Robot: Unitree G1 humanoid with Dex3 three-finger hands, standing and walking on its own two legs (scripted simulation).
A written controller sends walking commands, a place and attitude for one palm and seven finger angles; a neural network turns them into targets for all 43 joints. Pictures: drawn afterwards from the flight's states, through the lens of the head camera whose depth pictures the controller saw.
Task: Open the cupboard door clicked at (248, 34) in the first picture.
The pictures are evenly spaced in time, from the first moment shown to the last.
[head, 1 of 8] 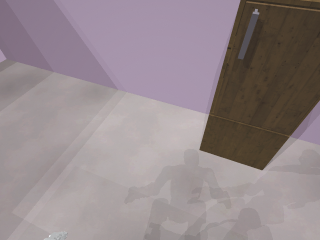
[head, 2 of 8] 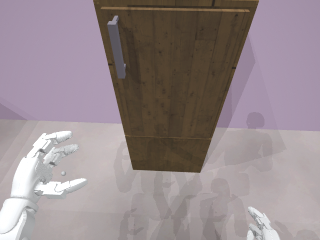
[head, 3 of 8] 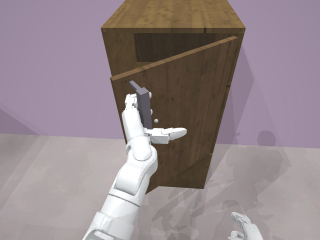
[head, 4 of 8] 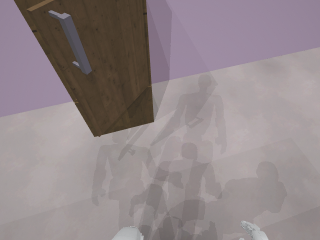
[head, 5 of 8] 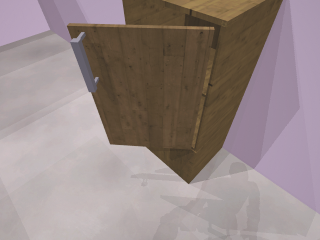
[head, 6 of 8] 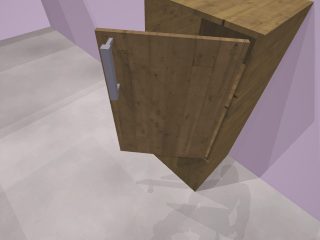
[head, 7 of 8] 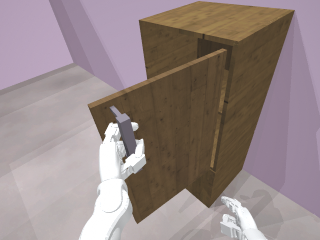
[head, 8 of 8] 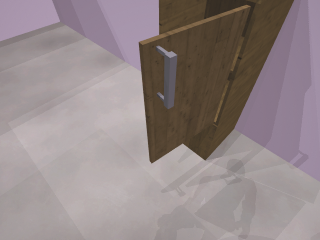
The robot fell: no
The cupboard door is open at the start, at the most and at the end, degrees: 0 82 80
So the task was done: yes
